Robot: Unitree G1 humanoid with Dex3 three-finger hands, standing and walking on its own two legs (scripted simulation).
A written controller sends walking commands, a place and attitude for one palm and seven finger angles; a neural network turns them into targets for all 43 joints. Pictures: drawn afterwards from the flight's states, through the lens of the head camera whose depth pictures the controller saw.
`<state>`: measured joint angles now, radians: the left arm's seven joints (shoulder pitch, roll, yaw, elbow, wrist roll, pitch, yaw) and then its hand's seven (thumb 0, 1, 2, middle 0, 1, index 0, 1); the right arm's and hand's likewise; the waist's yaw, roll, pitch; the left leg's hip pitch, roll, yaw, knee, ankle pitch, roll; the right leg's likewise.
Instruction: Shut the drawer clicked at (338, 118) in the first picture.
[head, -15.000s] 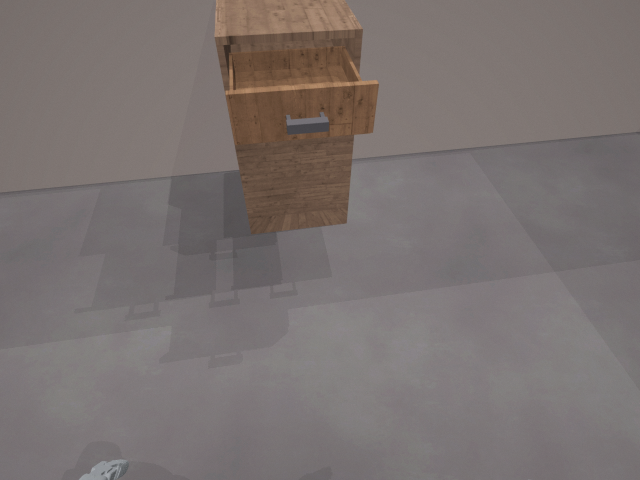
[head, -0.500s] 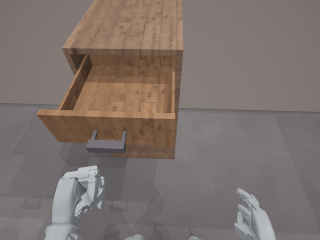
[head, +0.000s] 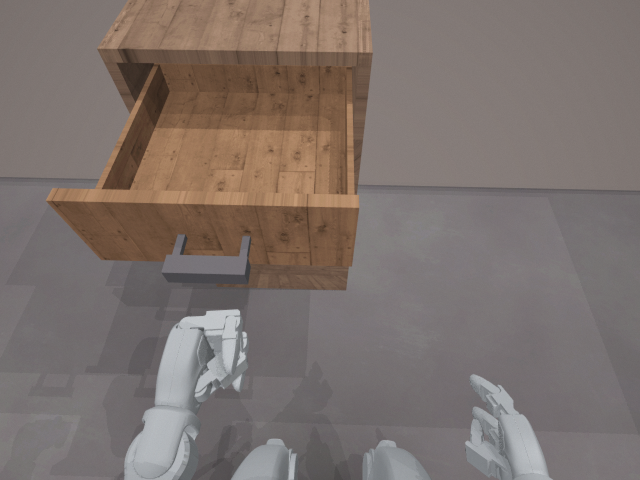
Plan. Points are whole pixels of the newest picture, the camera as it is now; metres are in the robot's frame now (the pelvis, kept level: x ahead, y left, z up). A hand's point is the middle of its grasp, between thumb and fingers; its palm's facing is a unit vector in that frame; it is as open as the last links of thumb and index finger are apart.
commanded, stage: bring the fist close to the handle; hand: left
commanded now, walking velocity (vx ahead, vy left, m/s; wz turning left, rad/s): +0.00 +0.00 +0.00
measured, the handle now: (210, 255) +0.38 +0.16 +0.03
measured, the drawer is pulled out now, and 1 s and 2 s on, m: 0.28 0.28 0.15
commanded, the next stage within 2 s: push the drawer shut in 0.54 s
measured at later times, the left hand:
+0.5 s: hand (228, 338) +0.27 +0.12 +0.03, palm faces +0.03 -1.00 -0.03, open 3.3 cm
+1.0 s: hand (240, 315) +0.30 +0.11 +0.03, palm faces -0.04 -1.00 -0.03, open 3.3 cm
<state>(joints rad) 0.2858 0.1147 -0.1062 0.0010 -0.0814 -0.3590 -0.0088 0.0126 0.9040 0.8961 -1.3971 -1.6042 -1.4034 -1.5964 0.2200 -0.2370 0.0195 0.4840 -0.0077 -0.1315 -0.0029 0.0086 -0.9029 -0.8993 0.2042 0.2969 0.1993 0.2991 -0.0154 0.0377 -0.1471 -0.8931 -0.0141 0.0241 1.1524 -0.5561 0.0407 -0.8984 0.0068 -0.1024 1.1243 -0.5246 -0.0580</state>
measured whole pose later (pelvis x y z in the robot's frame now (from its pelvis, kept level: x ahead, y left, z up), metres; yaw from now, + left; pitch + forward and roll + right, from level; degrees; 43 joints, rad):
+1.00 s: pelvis +0.00 +0.00 +0.00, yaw +0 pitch +19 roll -1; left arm 0.04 0.14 -0.03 0.19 -0.12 -0.36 -0.01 0.01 0.90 0.90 -1.40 -1.60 -1.40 -1.60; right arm 0.22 -0.24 0.02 0.52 0.00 -0.06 0.00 0.01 -0.90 -0.90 0.20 0.30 0.20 0.30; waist -0.03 0.04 -0.16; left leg -0.94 -0.01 0.02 1.17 -0.55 0.04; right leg -0.94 0.01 -0.11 1.14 -0.52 -0.06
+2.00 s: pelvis -0.01 +0.01 -0.01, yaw -2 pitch +22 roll -1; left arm -0.59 0.21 0.18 0.85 -0.08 -0.47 0.04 0.00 0.85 0.90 -1.40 -1.60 -1.40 -1.60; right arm 0.30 -0.25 0.01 0.63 -0.02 -0.01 0.02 0.00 -0.90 -0.90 0.20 0.30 0.20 0.30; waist -0.11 0.04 -0.15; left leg -1.03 0.00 0.04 1.16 -0.52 0.05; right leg -1.03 0.02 -0.08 1.12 -0.47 -0.05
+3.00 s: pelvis -0.01 +0.01 -0.02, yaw -3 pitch +30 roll -4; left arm -1.09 0.47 0.39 1.28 0.03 -0.45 0.00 0.00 0.84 0.91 -1.40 -1.60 -1.40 -1.60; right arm 0.40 -0.26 0.05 0.64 -0.07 0.06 0.05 0.00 -0.91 -0.90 0.20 0.30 0.20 0.30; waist -0.25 0.06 -0.13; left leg -1.22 0.03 0.02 1.24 -0.54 0.05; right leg -1.21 0.04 -0.11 1.15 -0.47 -0.05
